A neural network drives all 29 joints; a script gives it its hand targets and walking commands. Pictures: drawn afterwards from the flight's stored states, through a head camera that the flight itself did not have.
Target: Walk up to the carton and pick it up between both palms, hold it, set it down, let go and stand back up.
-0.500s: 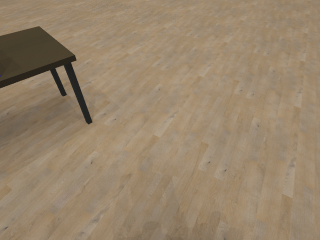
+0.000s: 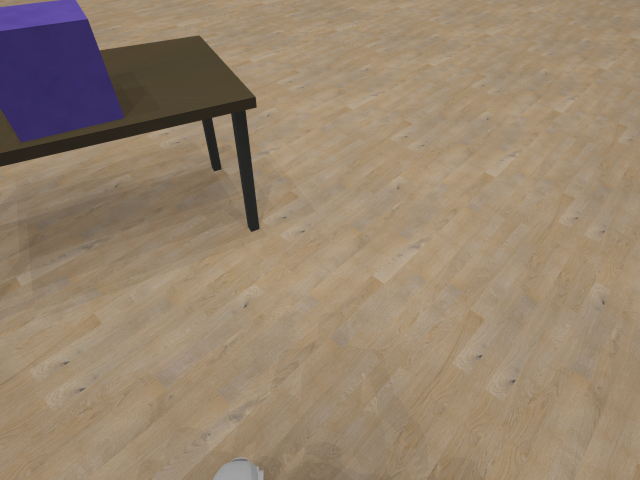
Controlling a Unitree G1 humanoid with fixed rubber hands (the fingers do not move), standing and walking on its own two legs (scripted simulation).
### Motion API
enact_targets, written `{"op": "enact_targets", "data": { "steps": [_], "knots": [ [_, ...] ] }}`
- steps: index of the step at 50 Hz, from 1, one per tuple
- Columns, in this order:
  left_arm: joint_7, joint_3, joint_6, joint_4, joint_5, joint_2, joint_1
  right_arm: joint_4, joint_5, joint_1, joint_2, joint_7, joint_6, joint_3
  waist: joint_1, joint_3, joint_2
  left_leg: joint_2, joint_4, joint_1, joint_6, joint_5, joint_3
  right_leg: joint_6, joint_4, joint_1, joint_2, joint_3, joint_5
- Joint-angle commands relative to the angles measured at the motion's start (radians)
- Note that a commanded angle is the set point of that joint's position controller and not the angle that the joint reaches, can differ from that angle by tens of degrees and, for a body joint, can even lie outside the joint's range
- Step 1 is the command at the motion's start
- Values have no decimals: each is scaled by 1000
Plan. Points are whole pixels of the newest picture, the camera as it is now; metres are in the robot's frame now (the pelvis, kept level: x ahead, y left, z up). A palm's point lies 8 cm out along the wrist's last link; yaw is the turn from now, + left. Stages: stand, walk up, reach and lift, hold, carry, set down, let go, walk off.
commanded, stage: walk up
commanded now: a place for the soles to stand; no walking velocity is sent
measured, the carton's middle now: (48, 70) +1.12 +0.75 +0.00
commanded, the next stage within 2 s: none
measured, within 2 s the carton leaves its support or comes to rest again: neither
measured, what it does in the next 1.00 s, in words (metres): walks ahead, turning left: left foot, then right foot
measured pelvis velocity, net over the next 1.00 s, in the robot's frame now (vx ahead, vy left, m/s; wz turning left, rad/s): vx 0.41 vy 0.20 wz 0.60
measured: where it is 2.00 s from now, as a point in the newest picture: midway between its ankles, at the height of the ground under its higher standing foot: (195, 331)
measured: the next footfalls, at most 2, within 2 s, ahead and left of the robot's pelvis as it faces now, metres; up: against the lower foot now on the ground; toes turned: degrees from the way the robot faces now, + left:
left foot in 0.16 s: +0.18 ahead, +0.23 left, +0.00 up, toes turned +15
right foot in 0.58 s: +0.42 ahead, +0.05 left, +0.00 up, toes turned +17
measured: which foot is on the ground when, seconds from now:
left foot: up 0.00-0.14, down 0.16-0.58, up 0.60-1.00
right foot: down 0.00-0.16, up 0.18-0.56, down 0.58-1.00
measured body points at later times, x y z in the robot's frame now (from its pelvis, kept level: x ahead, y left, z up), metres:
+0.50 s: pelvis +0.19 +0.12 -0.01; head +0.18 +0.11 +0.44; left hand +0.22 +0.38 -0.12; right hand +0.25 -0.12 -0.15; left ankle +0.14 +0.22 -0.74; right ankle +0.35 +0.03 -0.70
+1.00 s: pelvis +0.41 +0.20 -0.01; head +0.43 +0.22 +0.44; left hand +0.22 +0.35 -0.15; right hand +0.65 +0.09 -0.14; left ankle +0.49 +0.38 -0.71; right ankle +0.38 +0.04 -0.74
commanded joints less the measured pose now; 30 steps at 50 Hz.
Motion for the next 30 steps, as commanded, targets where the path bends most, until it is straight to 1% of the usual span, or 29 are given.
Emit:
{"op": "enact_targets", "data": {
  "steps": [1,3,4,5,6,7,8,9,10,11,12,13,14,15,16,17,18,19,20,21,22,23,24,25,26,27,28,29,30],
  "knots": [
    [-4,29,-16,-59,16,198,45,-125,13,-128,-7,29,-28,19,48,144,-145,43,-136,-95,12,37,14,-197,-319,-63,-261,141,-351],
    [-15,28,-8,-75,29,226,38,-138,22,-130,-17,41,-41,26,46,143,-162,17,-226,24,47,64,86,-191,-295,-98,-242,48,-352],
    [-20,28,-2,-84,35,239,24,-138,27,-108,-25,43,-49,26,34,139,-167,1,-254,109,66,72,119,-189,-272,-131,-237,14,-366],
    [-24,27,7,-96,40,252,6,-133,33,-72,-38,41,-57,25,14,132,-168,-20,-269,185,80,58,154,-190,-228,-156,-235,-9,-376],
    [-30,24,19,-106,41,265,-17,-124,37,-19,-54,33,-65,21,-17,119,-147,-47,-299,265,91,34,189,-191,-151,-182,-230,-30,-370],
    [-40,15,33,-115,41,257,-26,-103,39,75,-87,18,-73,4,-70,74,-57,-93,-354,389,103,-2,203,-177,43,-221,-193,-69,-271],
    [-61,-16,46,-129,43,187,9,-58,46,244,-154,-11,-80,-37,-144,-33,170,-161,-419,546,119,-81,161,-132,437,-261,-93,-105,-103],
    [-92,-48,51,-190,26,109,-37,-46,42,330,-191,-35,-78,-34,-172,-27,370,4,-559,600,162,-228,-201,-94,745,-475,35,-44,-368],
    [-109,-65,54,-285,-10,105,-42,-100,74,286,-276,-53,-69,-25,-129,-11,382,156,-771,583,262,-406,-657,-60,832,-658,77,155,-417],
    [-118,-61,48,-317,-43,147,-81,-123,100,236,-337,-70,-56,-40,-126,-38,302,223,-885,540,323,-609,-752,-54,835,-689,28,251,-379],
    [-121,-61,36,-311,-56,160,-69,-139,93,187,-330,-85,-45,-34,-103,-3,260,231,-859,513,332,-655,-697,-57,818,-702,-9,254,-337],
    [-121,-60,24,-295,-57,183,-33,-157,78,146,-280,-92,-43,-19,-74,0,212,206,-781,498,336,-590,-632,-54,796,-700,-17,239,-289],
    [-119,-52,18,-281,-47,186,-13,-168,67,98,-238,-92,-48,-3,-51,4,181,176,-746,425,321,-494,-534,-45,692,-630,-31,255,-261],
    [-117,-52,14,-274,-47,191,28,-194,53,68,-206,-90,-63,11,-36,-28,158,153,-727,384,314,-372,-462,-40,634,-551,-30,245,-223],
    [-120,-56,17,-266,-37,179,40,-189,49,72,-166,-83,-78,19,-25,-29,92,127,-720,332,302,-269,-405,-42,615,-504,-14,220,-161],
    [-123,-53,24,-264,-30,162,52,-191,42,79,-150,-76,-89,22,-16,-12,52,126,-730,275,304,-234,-375,-43,597,-465,0,203,-124],
    [-122,-60,31,-283,-26,155,45,-182,44,83,-154,-71,-98,20,-10,8,71,116,-741,254,314,-224,-382,-38,564,-469,17,195,-81],
    [-122,-56,35,-296,-32,146,32,-176,44,57,-163,-66,-100,17,2,48,121,107,-767,184,312,-309,-358,-34,525,-453,7,196,-35],
    [-121,-58,38,-306,-31,157,34,-188,46,40,-165,-61,-99,19,9,71,88,93,-786,163,304,-369,-350,-25,492,-449,3,207,24],
    [-124,-55,42,-313,-31,156,23,-184,50,54,-151,-59,-99,16,2,77,58,80,-801,118,301,-412,-333,-14,486,-424,21,196,77],
    [-126,-54,40,-323,-34,138,26,-173,44,48,-166,-57,-101,12,16,105,107,52,-789,90,285,-405,-290,-11,406,-401,21,207,120],
    [-124,-56,38,-322,-34,148,25,-176,50,43,-155,-51,-101,17,16,85,125,39,-794,90,282,-408,-287,-5,398,-364,37,189,156],
    [-121,-53,37,-339,-33,152,-6,-163,50,53,-150,-44,-106,20,-3,114,93,41,-783,58,281,-398,-276,1,373,-320,41,175,170],
    [-119,-50,32,-346,-32,148,2,-156,45,43,-141,-42,-109,20,7,132,110,33,-768,81,270,-362,-302,-4,298,-311,47,194,166],
    [-113,-49,22,-352,-30,147,9,-157,48,66,-139,-36,-108,23,-4,121,87,43,-724,76,280,-356,-295,-8,271,-262,58,171,157],
    [-108,-40,16,-334,-28,158,30,-150,37,77,-122,-38,-111,25,12,131,11,30,-668,84,268,-338,-307,-24,226,-204,82,160,112],
    [-101,-36,6,-326,-22,146,93,-149,35,62,-120,-38,-109,38,39,92,14,-28,-556,128,240,-291,-250,-29,123,-147,116,131,114],
    [-88,-27,-8,-296,-20,164,198,-156,28,86,-92,-32,-105,47,85,43,-49,-76,-358,60,207,-265,-221,-29,95,-5,103,171,51],
    [-73,-13,-16,-313,-13,235,276,-158,37,145,-5,-29,-109,77,93,-28,-234,-177,6,-27,142,-227,-117,-62,-50,107,-134,524,-197]
  ]
}}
